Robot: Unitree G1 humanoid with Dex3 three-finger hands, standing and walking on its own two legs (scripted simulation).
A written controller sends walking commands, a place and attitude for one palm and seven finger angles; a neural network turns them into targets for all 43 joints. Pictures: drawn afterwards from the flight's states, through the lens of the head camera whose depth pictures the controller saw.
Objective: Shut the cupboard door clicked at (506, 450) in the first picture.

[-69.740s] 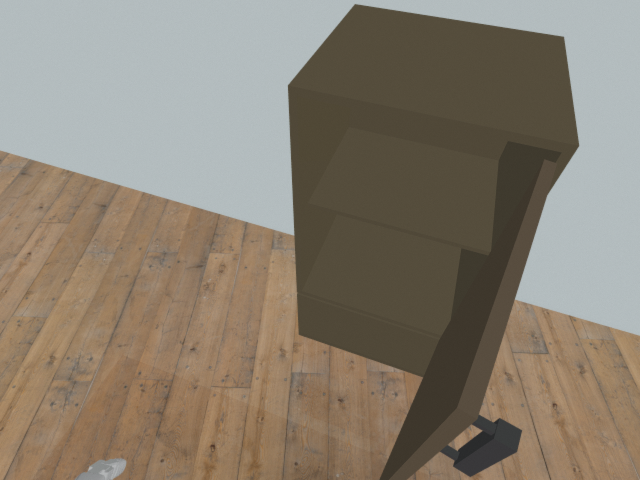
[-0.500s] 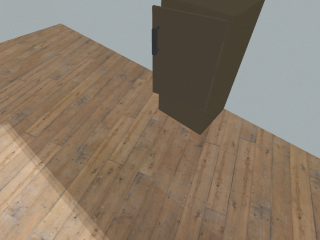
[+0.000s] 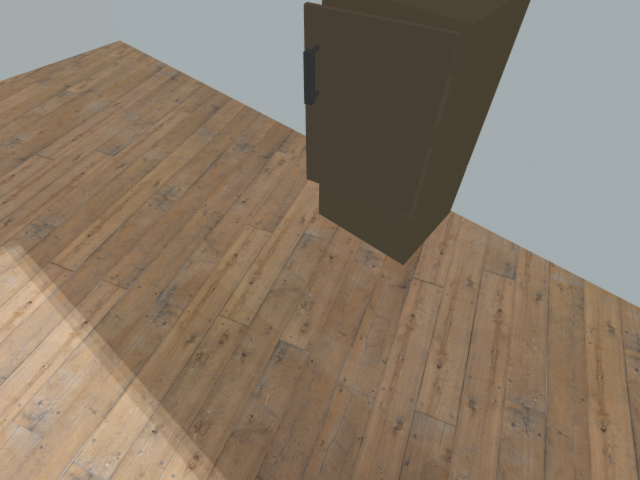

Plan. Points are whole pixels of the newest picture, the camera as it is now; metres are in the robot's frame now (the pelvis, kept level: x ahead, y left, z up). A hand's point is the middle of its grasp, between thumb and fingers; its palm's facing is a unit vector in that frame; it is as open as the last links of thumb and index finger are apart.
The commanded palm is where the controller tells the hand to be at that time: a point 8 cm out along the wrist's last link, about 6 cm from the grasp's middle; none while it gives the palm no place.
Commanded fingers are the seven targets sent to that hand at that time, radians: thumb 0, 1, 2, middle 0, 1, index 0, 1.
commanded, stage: walk to a spot facing it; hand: left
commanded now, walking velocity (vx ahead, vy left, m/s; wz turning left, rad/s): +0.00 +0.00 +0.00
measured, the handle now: (312, 75) +1.14 +0.08 -0.05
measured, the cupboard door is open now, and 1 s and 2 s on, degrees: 14 14 14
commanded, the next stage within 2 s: turn to face it in 1.34 s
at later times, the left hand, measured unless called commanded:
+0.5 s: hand out of the picture +0.00 +0.21 -0.20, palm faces +0.23 -0.95 -0.20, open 7.4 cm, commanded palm none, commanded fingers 0.00 0.90 0.90 -0.20 -0.30 -0.20 -0.30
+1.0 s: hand (172, 442) +0.20 +0.23 -0.15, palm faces +0.47 -0.85 -0.25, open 7.4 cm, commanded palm none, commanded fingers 0.00 0.90 0.90 -0.20 -0.30 -0.20 -0.30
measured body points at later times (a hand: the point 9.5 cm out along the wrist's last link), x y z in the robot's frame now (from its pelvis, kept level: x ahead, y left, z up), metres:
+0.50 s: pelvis +0.02 +0.01 -0.03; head +0.05 +0.04 +0.42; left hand -0.01 +0.26 -0.19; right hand +0.09 -0.23 -0.17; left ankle +0.03 +0.12 -0.75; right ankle -0.03 -0.13 -0.74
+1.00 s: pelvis +0.19 +0.01 -0.01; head +0.24 +0.01 +0.44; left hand +0.17 +0.28 -0.14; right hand +0.32 -0.21 -0.17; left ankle +0.07 +0.10 -0.66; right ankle +0.26 -0.08 -0.74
